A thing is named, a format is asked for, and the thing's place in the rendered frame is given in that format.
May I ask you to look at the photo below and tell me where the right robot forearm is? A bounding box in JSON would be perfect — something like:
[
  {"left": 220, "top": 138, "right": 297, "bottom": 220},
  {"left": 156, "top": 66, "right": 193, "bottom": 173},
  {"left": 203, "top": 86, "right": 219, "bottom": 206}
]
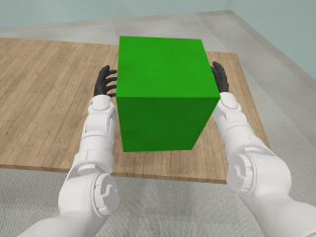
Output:
[{"left": 211, "top": 92, "right": 291, "bottom": 185}]

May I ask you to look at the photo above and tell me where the robot left hand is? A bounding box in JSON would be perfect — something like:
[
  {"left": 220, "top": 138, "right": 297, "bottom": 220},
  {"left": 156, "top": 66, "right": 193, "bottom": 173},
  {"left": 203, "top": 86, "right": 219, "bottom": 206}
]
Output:
[{"left": 94, "top": 65, "right": 118, "bottom": 97}]

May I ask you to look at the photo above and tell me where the right robot upper arm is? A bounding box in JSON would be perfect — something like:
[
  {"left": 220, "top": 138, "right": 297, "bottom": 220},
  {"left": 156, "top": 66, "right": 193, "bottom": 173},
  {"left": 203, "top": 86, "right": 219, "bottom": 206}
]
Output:
[{"left": 226, "top": 152, "right": 316, "bottom": 237}]

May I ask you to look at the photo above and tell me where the carton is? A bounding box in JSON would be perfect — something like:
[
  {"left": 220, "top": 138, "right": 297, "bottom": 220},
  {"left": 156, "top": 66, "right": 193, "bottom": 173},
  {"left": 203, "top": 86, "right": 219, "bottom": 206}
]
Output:
[{"left": 116, "top": 36, "right": 221, "bottom": 152}]

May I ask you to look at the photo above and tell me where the robot right hand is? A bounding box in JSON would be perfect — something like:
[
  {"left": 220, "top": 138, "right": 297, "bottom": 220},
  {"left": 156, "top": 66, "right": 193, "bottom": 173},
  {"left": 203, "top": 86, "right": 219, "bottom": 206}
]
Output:
[{"left": 210, "top": 61, "right": 229, "bottom": 93}]

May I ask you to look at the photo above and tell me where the table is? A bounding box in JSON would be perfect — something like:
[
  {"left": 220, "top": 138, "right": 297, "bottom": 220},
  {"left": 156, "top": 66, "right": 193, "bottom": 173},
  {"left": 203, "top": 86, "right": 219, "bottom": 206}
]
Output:
[{"left": 0, "top": 37, "right": 272, "bottom": 185}]

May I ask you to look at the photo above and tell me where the left robot upper arm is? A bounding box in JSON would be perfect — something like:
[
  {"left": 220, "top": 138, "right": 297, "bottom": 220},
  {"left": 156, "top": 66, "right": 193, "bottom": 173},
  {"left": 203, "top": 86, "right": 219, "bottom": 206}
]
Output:
[{"left": 17, "top": 172, "right": 120, "bottom": 237}]

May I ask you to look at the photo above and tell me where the left robot forearm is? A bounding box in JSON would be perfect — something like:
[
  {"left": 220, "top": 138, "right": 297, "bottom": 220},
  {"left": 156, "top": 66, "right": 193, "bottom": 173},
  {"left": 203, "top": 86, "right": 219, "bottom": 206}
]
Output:
[{"left": 58, "top": 95, "right": 117, "bottom": 206}]

